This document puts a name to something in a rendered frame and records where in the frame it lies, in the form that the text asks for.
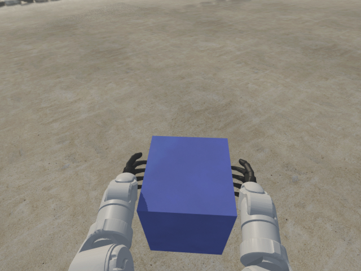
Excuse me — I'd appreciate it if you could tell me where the left robot upper arm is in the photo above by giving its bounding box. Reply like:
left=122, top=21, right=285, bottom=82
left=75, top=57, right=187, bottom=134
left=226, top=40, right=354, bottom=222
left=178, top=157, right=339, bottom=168
left=69, top=243, right=134, bottom=271

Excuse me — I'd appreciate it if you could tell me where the robot left hand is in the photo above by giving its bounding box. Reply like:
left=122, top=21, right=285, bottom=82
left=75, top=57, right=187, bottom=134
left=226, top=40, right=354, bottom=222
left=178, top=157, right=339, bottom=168
left=123, top=152, right=147, bottom=189

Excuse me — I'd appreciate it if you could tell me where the robot right hand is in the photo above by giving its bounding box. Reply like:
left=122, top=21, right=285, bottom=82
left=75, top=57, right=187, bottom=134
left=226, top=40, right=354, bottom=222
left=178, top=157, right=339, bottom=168
left=231, top=159, right=257, bottom=197

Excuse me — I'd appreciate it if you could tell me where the carton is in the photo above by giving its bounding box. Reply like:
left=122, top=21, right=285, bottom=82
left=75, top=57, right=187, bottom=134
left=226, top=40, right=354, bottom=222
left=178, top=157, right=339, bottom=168
left=137, top=136, right=237, bottom=255

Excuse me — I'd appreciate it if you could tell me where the right robot forearm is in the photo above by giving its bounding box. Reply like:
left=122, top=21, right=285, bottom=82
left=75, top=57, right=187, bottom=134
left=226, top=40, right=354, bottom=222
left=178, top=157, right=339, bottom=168
left=237, top=182, right=293, bottom=271

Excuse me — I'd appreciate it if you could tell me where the left robot forearm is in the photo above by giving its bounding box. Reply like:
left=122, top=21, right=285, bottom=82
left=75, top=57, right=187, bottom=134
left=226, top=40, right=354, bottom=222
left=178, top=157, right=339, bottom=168
left=68, top=173, right=138, bottom=271

